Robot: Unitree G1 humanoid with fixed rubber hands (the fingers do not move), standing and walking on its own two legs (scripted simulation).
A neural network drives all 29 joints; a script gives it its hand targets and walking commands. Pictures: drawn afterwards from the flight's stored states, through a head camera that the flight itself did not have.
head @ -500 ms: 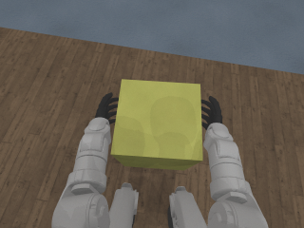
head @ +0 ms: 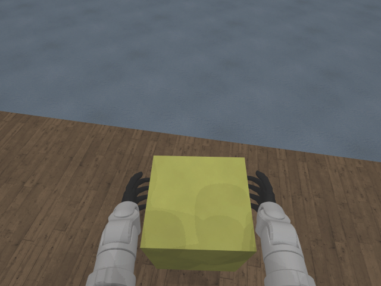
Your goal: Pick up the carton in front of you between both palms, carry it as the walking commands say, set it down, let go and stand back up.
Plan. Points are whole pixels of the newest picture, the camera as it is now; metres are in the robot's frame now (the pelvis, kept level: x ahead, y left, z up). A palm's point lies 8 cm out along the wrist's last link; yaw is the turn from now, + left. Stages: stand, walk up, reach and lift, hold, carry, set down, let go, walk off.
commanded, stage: reach and lift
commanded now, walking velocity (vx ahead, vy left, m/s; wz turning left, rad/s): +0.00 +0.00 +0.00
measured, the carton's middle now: (197, 217) +0.32 +0.00 -0.09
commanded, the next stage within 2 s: hold in 1.24 s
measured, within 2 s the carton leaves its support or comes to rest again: neither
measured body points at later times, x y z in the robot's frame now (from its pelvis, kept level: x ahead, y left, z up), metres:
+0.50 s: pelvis -0.01 +0.00 +0.03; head -0.03 +0.00 +0.48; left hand +0.31 +0.15 +0.05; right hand +0.31 -0.15 +0.05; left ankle +0.03 +0.13 -0.71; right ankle +0.02 -0.12 -0.71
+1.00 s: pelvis +0.01 +0.00 +0.04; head -0.01 +0.01 +0.49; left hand +0.32 +0.15 +0.06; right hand +0.32 -0.15 +0.07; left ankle +0.03 +0.13 -0.71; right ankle +0.02 -0.12 -0.71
